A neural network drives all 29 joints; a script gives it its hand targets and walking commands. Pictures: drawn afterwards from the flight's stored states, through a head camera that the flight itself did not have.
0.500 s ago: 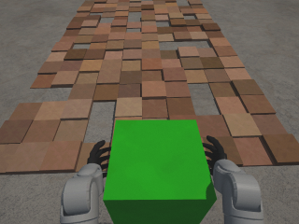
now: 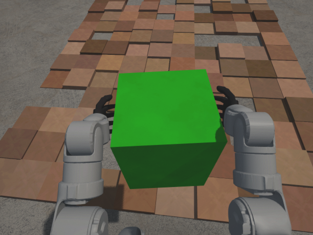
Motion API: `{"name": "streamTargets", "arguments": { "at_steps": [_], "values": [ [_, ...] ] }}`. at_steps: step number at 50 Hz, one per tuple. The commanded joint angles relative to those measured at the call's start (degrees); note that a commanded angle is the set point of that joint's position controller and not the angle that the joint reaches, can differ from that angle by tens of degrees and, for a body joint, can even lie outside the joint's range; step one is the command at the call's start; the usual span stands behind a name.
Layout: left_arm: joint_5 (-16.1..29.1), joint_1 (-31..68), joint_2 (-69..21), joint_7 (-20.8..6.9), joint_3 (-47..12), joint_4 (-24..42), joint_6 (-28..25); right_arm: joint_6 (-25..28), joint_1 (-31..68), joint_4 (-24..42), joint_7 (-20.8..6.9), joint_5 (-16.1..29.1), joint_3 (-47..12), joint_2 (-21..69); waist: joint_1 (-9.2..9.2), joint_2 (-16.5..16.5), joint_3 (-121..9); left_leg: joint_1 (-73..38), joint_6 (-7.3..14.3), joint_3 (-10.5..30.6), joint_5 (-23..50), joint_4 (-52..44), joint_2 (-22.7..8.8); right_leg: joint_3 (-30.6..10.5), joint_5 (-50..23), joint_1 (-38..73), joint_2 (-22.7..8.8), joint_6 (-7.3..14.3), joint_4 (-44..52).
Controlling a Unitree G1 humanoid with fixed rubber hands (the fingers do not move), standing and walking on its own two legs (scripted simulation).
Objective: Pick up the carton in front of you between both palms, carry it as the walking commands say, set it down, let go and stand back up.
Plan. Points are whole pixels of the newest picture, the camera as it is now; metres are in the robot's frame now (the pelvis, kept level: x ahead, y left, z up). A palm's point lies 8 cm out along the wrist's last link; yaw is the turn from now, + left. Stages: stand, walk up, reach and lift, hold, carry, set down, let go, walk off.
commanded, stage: carry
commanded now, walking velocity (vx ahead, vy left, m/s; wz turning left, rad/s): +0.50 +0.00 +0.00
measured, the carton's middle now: (164, 133) +0.37 +0.01 +0.04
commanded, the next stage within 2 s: none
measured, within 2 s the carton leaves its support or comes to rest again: neither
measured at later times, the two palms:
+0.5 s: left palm (135, 23) +0.76 +0.11 +0.13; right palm (225, 29) +0.71 -0.18 +0.13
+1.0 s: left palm out of the picture +1.11 +0.13 +0.17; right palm out of the picture +1.13 -0.17 +0.18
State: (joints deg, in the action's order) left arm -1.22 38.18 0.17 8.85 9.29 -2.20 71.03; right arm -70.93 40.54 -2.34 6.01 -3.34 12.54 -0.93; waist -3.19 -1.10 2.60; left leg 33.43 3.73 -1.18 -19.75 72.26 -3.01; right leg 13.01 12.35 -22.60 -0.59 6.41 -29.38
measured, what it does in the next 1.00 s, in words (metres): walks ahead: left foot 0.05 m higher, then right foot 0.04 m lower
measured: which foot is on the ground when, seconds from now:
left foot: up 0.00-0.20, down 0.22-0.62, up 0.64-1.00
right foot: down 0.00-0.32, up 0.34-0.60, down 0.62-1.00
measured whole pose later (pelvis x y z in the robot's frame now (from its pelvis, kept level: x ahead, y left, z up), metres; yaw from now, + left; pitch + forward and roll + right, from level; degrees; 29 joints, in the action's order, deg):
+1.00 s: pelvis +0.73 -0.02 +0.01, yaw -2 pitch +6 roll +2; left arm -1.9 50.2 0.9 8.2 17.2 -10.4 75.8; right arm -77.0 53.3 -9.4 8.5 -5.6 18.2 -0.3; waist -4.2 -0.3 -2.3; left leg 43.7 3.0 -7.5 -10.5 47.6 0.5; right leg 3.9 23.4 -4.6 1.8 5.3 -23.5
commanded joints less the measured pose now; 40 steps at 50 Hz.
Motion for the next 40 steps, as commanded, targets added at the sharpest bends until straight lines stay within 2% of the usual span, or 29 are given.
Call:
{"name": "streamTargets", "arguments": {
  "at_steps": [1,5,8,10,11,12,13,14,15,16,17,18,19,21,23,25,26,27,28,29,30,31,32,33,34,35,36,38,40],
  "values": [
    [26.29,47.87,-61.95,-15.30,-33.58,6.06,-3.20,2.42,37.84,-1.21,-10.06,21.29,-36.09,61.93,0.49,7.23,-30.20,11.16,-0.81,-2.47,4.54,-6.99,-1.02,-14.89,-23.61,31.34,-14.73,5.03,7.98],
    [24.92,49.95,-62.42,-15.48,-32.62,5.13,-3.09,2.64,42.25,-0.45,-9.98,22.34,-36.38,63.96,-1.13,9.46,-27.83,15.32,-1.02,-5.18,7.29,-14.74,-0.47,-12.21,-30.21,36.08,-12.97,5.15,5.62],
    [23.51,46.81,-61.88,-15.31,-31.95,3.92,-2.22,1.89,39.86,-1.74,-10.07,22.02,-35.73,64.18,-2.22,9.33,-26.26,17.62,-0.67,-7.21,8.57,-20.45,0.67,-11.70,-36.97,41.15,-12.50,4.79,3.54],
    [22.57,44.42,-61.80,-15.32,-31.85,3.02,-1.78,1.20,36.87,-3.47,-10.54,21.11,-34.87,63.86,-1.42,8.71,-24.06,12.21,-0.65,-9.42,10.40,-31.95,2.22,-10.34,-41.72,39.46,-11.16,3.07,2.69],
    [22.29,43.57,-61.64,-15.38,-31.89,2.66,-1.65,0.92,35.49,-4.58,-10.86,20.71,-34.31,63.64,0.14,8.76,-24.46,2.46,-0.21,-13.30,10.84,-38.22,5.78,-6.56,-49.78,34.54,-9.50,1.36,-0.79],
    [21.81,43.24,-61.91,-15.53,-32.37,1.59,-1.35,0.91,32.80,-7.04,-11.12,19.79,-33.57,63.50,5.19,8.44,-28.06,-14.10,1.42,-14.57,14.09,-41.78,8.76,-3.17,-54.66,27.35,-8.58,-1.31,-10.23],
    [22.82,45.03,-63.32,-15.75,-33.90,2.51,-1.45,1.63,30.77,-7.32,-11.31,18.99,-32.73,62.81,10.27,0.93,-33.35,-36.14,4.31,-7.01,20.83,-43.76,3.86,-3.28,-43.95,12.24,-5.69,-4.74,-23.65],
    [23.86,48.23,-65.00,-15.92,-34.66,6.44,-2.16,2.97,30.47,-5.57,-11.39,19.68,-32.64,62.34,12.18,-16.23,-38.06,-58.35,12.30,13.46,47.78,-40.58,-6.03,-6.59,-15.54,-12.18,1.22,-7.74,-42.96],
    [24.71,51.81,-65.66,-15.82,-34.95,11.02,-2.88,4.44,32.62,-1.35,-11.26,21.36,-34.54,63.22,12.74,-22.90,-40.95,-70.74,16.58,21.46,69.29,-39.09,-11.53,-7.71,19.07,-28.17,6.69,-7.80,-57.49],
    [25.34,54.07,-65.30,-15.54,-35.28,14.87,-3.69,5.33,35.26,5.30,-10.93,23.24,-37.38,65.41,14.16,-14.25,-39.97,-68.25,14.48,21.00,65.32,-36.85,-12.27,-17.50,21.92,-30.71,3.61,-5.19,-63.54],
    [23.91,50.41,-64.28,-14.86,-33.72,13.75,-4.09,5.28,40.03,10.53,-10.61,25.42,-40.28,67.52,14.68,-5.67,-36.92,-66.19,12.35,18.38,57.82,-38.29,-13.24,-19.85,22.23,-35.78,2.13,-3.26,-60.99],
    [21.71,45.06,-63.29,-13.86,-32.64,12.27,-4.17,5.02,42.57,12.87,-10.23,26.60,-41.99,67.92,12.92,1.25,-35.07,-61.92,8.75,17.36,46.87,-41.45,-13.03,-21.73,19.68,-35.61,-0.71,-2.15,-53.93],
    [19.87,42.92,-61.38,-12.92,-32.11,14.37,-4.37,5.19,44.36,16.76,-9.83,28.08,-42.97,67.72,9.75,2.84,-35.73,-59.04,5.66,16.06,38.86,-41.84,-12.39,-21.32,16.58,-32.37,-3.53,-2.02,-44.94],
    [17.35,39.42,-56.43,-11.41,-31.49,15.53,-4.50,4.91,43.98,19.39,-9.71,30.31,-44.71,65.99,9.26,-1.82,-35.03,-52.35,5.43,11.05,35.60,-45.00,-9.67,-13.82,9.10,-24.23,-2.04,-2.92,-27.13],
    [14.99,38.65,-52.01,-10.36,-32.21,17.83,-4.70,4.30,41.97,18.10,-10.65,30.68,-45.44,64.13,9.03,-7.38,-33.19,-43.79,5.17,6.61,35.25,-47.15,-7.95,-10.36,-0.91,-11.95,-0.62,-3.82,-12.32],
    [13.52,39.71,-48.65,-9.89,-32.23,18.63,-4.35,3.66,43.21,18.75,-11.45,31.92,-46.17,61.57,6.90,-8.27,-32.48,-37.16,3.16,0.16,37.13,-43.68,-4.41,-6.60,-14.84,1.91,2.59,-4.45,1.30],
    [12.99,39.72,-46.70,-9.86,-31.70,18.16,-3.94,3.02,43.97,18.47,-11.61,32.22,-46.09,59.86,4.42,-7.28,-33.35,-33.73,1.93,-2.58,39.67,-38.19,-3.90,-4.23,-21.73,10.94,3.16,-4.26,5.10],
    [12.44,39.05,-44.62,-9.87,-30.97,16.46,-3.20,2.12,42.91,16.92,-11.55,31.49,-45.36,57.73,1.63,-3.52,-35.29,-29.00,0.32,-5.45,38.31,-29.65,-2.38,-2.32,-26.53,22.23,2.60,-3.60,6.93],
    [11.62,38.12,-42.78,-9.99,-29.97,14.17,-2.25,1.09,42.30,14.42,-11.40,30.40,-44.13,55.42,-0.81,1.70,-36.64,-22.07,-0.62,-5.43,28.29,-21.16,-0.42,-3.63,-26.46,31.60,-0.24,-3.01,6.42],
    [11.33,37.05,-41.54,-10.21,-29.00,11.62,-1.16,-0.03,43.06,11.93,-11.27,29.45,-43.01,53.83,-2.27,8.93,-37.13,-9.43,-0.67,-1.74,2.20,-11.48,1.73,-13.76,-31.39,41.60,-7.46,-0.25,3.40],
    [12.12,38.40,-39.43,-10.53,-28.18,9.89,0.17,-1.25,42.61,8.74,-11.02,28.53,-41.38,51.96,-0.95,18.78,-39.82,3.19,-2.25,0.62,-14.54,5.24,5.96,-32.11,-41.40,49.16,-19.24,5.02,-0.23],
    [14.16,40.10,-39.97,-11.24,-28.55,8.11,1.82,-2.42,41.85,5.08,-10.51,26.74,-38.63,49.82,-0.32,18.31,-41.47,7.43,-1.94,2.95,-14.77,12.37,5.04,-38.25,-31.57,49.25,-22.48,7.56,2.59],
    [14.45,40.21,-40.47,-11.97,-26.53,4.02,3.15,-3.68,43.40,0.74,-10.09,25.40,-35.87,48.20,-0.11,17.03,-33.25,13.00,-1.76,2.33,-11.19,13.60,5.04,-41.40,-24.30,42.42,-21.03,6.20,5.51],
    [16.76,47.20,-41.38,-12.71,-28.69,5.55,3.79,-4.15,44.47,0.25,-9.78,25.24,-34.86,50.11,0.36,12.03,-32.02,15.98,-1.43,3.42,-8.79,12.72,3.02,-40.06,-16.80,39.29,-22.18,8.44,6.00],
    [19.68,51.51,-45.33,-13.52,-29.79,6.51,4.23,-4.89,48.14,2.74,-9.39,24.63,-33.76,50.93,0.58,8.34,-30.67,15.43,-2.16,2.28,-5.40,10.77,0.44,-39.07,-18.95,35.68,-19.90,9.42,6.17],
    [23.34,56.74,-48.07,-14.46,-30.58,9.21,4.68,-5.23,48.68,1.50,-8.94,23.90,-32.03,51.94,0.29,4.52,-29.23,14.70,-2.77,2.19,-3.68,7.42,0.36,-32.20,-26.74,33.80,-16.52,7.11,5.13],
    [25.72,59.21,-50.20,-15.07,-30.37,9.33,5.26,-5.41,48.42,-0.26,-8.40,23.17,-31.26,53.14,0.16,3.24,-28.93,13.47,-2.69,1.10,-3.81,4.44,1.51,-29.02,-32.27,32.90,-14.29,2.21,4.69],
    [28.64,64.34,-54.63,-15.49,-30.02,10.39,5.93,-5.84,49.98,-0.40,-7.55,21.91,-29.70,55.38,0.27,7.10,-31.60,13.49,-1.92,-0.65,-1.37,2.44,1.58,-27.89,-33.20,32.47,-14.77,1.27,4.70],
    [29.08,64.01,-57.19,-15.72,-27.66,7.51,6.58,-6.32,47.64,-3.21,-6.68,19.74,-27.40,56.11,-0.25,7.02,-32.17,16.59,-1.62,-1.68,0.14,0.94,1.82,-24.30,-35.21,35.95,-13.24,2.03,4.56]
  ]
}}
